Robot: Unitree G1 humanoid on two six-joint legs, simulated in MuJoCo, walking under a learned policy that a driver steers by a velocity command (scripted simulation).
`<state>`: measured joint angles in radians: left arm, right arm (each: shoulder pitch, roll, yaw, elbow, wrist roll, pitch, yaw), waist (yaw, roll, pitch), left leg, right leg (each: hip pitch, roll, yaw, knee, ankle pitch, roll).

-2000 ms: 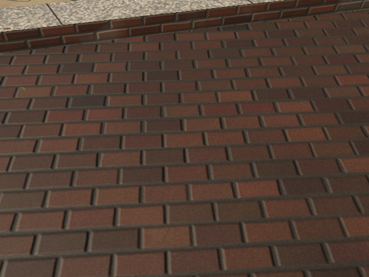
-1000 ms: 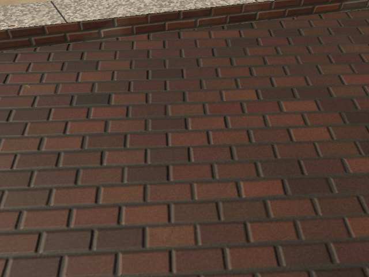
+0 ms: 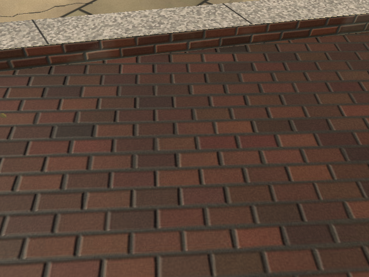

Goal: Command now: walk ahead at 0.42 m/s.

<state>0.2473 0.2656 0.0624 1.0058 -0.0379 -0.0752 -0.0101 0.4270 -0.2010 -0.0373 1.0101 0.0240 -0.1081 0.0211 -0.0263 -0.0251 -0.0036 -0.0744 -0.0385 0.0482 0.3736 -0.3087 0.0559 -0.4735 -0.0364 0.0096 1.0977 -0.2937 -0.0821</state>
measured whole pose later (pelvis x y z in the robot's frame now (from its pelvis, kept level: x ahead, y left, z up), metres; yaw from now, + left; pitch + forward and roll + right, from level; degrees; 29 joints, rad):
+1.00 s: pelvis +0.62 -0.04 -0.17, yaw +0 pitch +1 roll -2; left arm 0.27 0.28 0.05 1.01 -0.03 -0.08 -0.01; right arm 0.12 -0.24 -0.07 0.81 0.01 -0.10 0.03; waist 0.01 -0.02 0.03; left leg -0.42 -0.01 0.05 0.57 -0.17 0.07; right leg -0.30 0.00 0.02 1.10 -0.45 -0.05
